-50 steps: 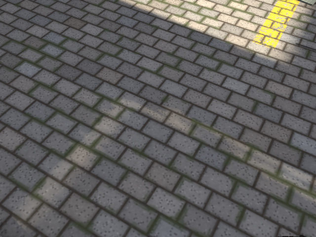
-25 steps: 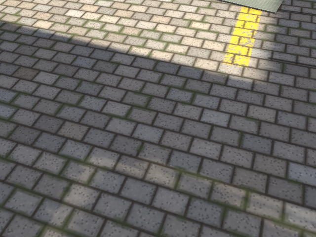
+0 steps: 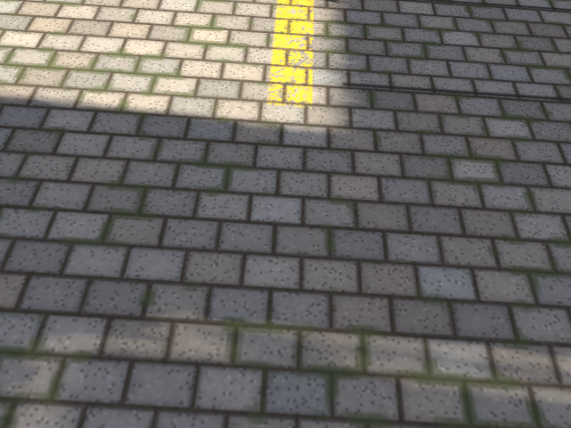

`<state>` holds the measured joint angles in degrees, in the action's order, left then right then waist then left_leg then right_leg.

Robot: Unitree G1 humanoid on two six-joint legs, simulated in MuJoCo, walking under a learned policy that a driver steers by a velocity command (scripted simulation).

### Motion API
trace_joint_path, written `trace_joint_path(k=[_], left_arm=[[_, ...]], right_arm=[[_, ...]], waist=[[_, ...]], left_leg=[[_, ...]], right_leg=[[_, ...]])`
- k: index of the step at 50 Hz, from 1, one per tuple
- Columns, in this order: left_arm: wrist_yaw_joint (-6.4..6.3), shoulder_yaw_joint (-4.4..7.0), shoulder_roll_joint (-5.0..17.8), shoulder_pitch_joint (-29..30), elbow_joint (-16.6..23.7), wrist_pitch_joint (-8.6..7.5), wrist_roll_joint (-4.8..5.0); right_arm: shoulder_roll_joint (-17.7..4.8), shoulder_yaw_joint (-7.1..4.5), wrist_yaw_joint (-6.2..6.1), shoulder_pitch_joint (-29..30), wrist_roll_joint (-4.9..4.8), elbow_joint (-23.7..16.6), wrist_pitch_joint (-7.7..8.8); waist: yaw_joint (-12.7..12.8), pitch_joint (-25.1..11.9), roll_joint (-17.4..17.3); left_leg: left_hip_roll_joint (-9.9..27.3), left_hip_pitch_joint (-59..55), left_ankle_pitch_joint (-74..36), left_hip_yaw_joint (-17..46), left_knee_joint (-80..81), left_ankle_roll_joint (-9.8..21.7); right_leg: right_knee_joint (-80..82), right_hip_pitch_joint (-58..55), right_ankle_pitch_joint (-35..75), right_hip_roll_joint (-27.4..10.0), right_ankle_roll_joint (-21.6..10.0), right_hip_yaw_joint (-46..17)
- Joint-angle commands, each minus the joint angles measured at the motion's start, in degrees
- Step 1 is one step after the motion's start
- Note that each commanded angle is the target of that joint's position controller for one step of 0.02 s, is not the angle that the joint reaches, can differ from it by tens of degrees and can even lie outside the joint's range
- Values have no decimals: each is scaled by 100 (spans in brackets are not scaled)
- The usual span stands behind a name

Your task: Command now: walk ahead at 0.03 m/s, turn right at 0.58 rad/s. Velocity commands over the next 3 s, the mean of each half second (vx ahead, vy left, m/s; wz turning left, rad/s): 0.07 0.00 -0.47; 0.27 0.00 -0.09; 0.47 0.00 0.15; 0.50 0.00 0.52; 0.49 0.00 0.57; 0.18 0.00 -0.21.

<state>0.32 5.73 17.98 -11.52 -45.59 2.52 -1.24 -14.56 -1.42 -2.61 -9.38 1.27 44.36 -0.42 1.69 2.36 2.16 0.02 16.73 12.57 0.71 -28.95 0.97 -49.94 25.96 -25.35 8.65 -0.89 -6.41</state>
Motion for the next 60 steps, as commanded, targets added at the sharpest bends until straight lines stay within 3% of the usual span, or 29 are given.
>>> trace_joint_path(k=[1,3,5,8,13,15,16,17,18,19,20,21,22,24,27,30,32,39,41,42,43,44,45,46,48,49,53,57,60], left_arm=[[90,142,504,-469,179,68,-45],[217,80,451,-384,199,120,8],[310,48,458,96,377,131,3],[330,-32,323,356,480,128,-6],[295,-118,308,430,639,106,106],[238,-143,261,207,596,60,81],[185,-152,265,-18,512,4,21],[118,-111,511,-199,459,-77,-68],[65,-39,1131,-130,656,-153,-47],[47,51,1312,-532,478,-153,58],[42,-54,965,-413,388,-151,70],[21,-179,612,-19,398,-150,73],[-19,-229,481,315,447,-142,49],[-88,-301,342,324,391,-191,75],[-102,-346,325,226,227,-250,62],[-70,-267,549,-310,-76,-207,15],[-45,-238,594,-424,-181,-209,-8],[-24,-160,632,-543,-454,-437,9],[-2,-142,650,-279,-459,-442,73],[0,-166,533,-233,-460,-457,74],[10,-262,220,-67,-363,-501,25],[40,-394,-250,54,-156,-557,46],[23,-254,345,158,-160,-545,-102],[75,-203,458,59,-249,-543,-114],[191,-221,350,-259,-472,-552,-64],[212,-233,307,-254,-529,-532,-117],[244,-296,120,266,-395,-454,-139],[248,-391,-48,1157,-75,-453,-87],[238,-439,-85,1578,78,-467,-45]], right_arm=[[-703,-181,1,308,0,-467,26],[-725,-210,55,35,61,-446,35],[-835,-267,72,-264,43,-363,54],[-987,-345,76,-509,30,-265,114],[-1214,-444,211,-579,46,-191,86],[-1250,-455,247,-544,-22,-139,36],[-1208,-443,253,-509,-72,-111,3],[-972,-384,273,-701,-53,-85,-17],[-256,-183,332,-846,29,-381,-53],[-659,-257,221,-401,14,-403,-185],[-773,-297,213,-349,-59,-353,-251],[-741,-295,234,-419,-104,-243,-252],[-796,-319,249,-550,-88,-120,-226],[-814,-332,274,-847,4,104,-226],[-606,-272,277,-779,-44,189,-263],[-642,-267,320,-448,78,162,-228],[-688,-288,371,-153,79,85,-156],[-482,-239,386,0,17,111,147],[-372,-223,359,-460,11,295,206],[-433,-252,321,-911,33,482,257],[-734,-326,247,-1590,58,669,323],[-1383,-454,209,-2135,44,712,365],[-1412,-480,222,-2028,23,798,336],[-1078,-385,255,-1545,0,685,338],[-716,-272,291,-948,-38,548,401],[-625,-240,281,-972,-40,589,451],[-562,-197,306,-1499,-90,933,550],[-538,-159,286,-1707,-66,1118,547],[-608,-158,257,-1849,-47,1248,558]], waist=[[195,-305,-881],[-25,-390,-1098],[-277,-181,-1119],[-380,-168,-975],[-425,-449,-1404],[-258,-489,-1337],[-81,-515,-1108],[-32,-694,-369],[-214,-807,1352],[223,-689,861],[50,-413,544],[-135,-153,490],[-279,-110,565],[-321,-340,554],[-277,-400,383],[51,-153,590],[124,199,564],[6,243,252],[-357,220,105],[-559,113,-83],[-858,-70,-662],[-1032,-302,-1813],[-882,241,-1274],[-546,556,-747],[-195,489,-692],[-186,414,-713],[-257,287,-675],[-404,435,-711],[-470,509,-754]], left_leg=[[1459,-590,-1840,1102,1212,980],[1213,-905,-534,757,1416,848],[1335,-1181,292,836,1657,893],[1548,-1369,-885,522,1427,994],[1645,-1097,-2214,-17,857,932],[1603,-955,-2213,-117,462,785],[1504,-640,-1852,-277,100,545],[1249,-6,-957,-582,-641,190],[513,1378,2070,-1073,-1927,-303],[275,1310,2332,-331,-2411,-255],[344,1320,2030,-122,-2696,-221],[397,1221,1592,-15,-2604,-202],[395,1152,1241,-30,-2485,-206],[301,843,882,-93,-2579,-254],[255,579,800,-71,-2077,-291],[201,898,896,-199,-1722,-220],[219,1264,911,-170,-1512,-151],[155,608,842,-258,-569,167],[-4,-644,275,-483,315,296],[-80,-1621,276,-401,570,335],[611,-2612,1048,550,1087,474],[1998,-3181,2839,2743,2129,932],[2417,-2410,3330,3538,2380,1340],[2121,-2036,3145,3074,2319,1294],[1519,-1746,1850,2005,2402,945],[1339,-1756,1040,1580,2389,880],[1096,-1840,-1295,748,2240,958],[934,-1671,-2186,353,2209,950],[1031,-1729,-2530,252,2197,945]], right_leg=[[-1616,491,32,-384,200,200],[-1470,675,387,-504,268,356],[-1026,930,479,-592,341,435],[-249,617,310,-735,397,548],[959,-571,50,-677,112,1020],[1869,-1107,490,-574,-50,1074],[2732,-1665,1203,-539,-133,1011],[3341,-2479,1610,-1077,-224,197],[3566,-3143,3083,-2928,-669,-2054],[3229,-2424,4039,-3128,-1403,-1852],[3211,-2322,4153,-2767,-1451,-1381],[3327,-2052,3917,-2398,-1257,-925],[3387,-2077,3762,-2078,-1048,-647],[3265,-2172,4697,-1893,-1018,-294],[3250,-2177,4477,-1907,-1033,-224],[3873,-2251,1037,-1982,-1210,-833],[4198,-2272,-185,-2122,-1298,-1266],[4191,-1986,-133,-2198,-1387,-1295],[3858,-1167,-132,-1961,-1187,-930],[3399,-506,-187,-1714,-1033,-716],[2389,362,-238,-1314,-781,-241],[582,1330,-435,-537,-495,733],[-329,1822,-584,-570,-499,564],[-727,1804,-59,-897,-517,269],[-717,1456,763,-1153,-389,361],[-752,1374,1044,-1206,-306,478],[-706,1571,1589,-1291,-47,814],[378,1425,2054,-1216,68,1066],[1244,969,2260,-1086,-63,1173]])
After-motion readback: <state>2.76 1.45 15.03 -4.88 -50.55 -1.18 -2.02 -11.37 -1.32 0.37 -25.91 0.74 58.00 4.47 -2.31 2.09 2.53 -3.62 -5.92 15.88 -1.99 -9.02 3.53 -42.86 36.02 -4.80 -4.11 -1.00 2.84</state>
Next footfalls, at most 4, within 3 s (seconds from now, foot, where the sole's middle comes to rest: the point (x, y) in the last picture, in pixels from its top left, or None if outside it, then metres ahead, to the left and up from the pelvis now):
0.34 right None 0.03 -0.11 -0.77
0.86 left None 0.15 0.06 -0.77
1.32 right None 0.43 -0.21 -0.77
1.88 left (316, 331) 0.72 -0.07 -0.77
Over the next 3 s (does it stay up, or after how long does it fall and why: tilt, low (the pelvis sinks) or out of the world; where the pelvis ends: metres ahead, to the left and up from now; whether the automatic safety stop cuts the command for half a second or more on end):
stays up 1.04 -0.03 0.00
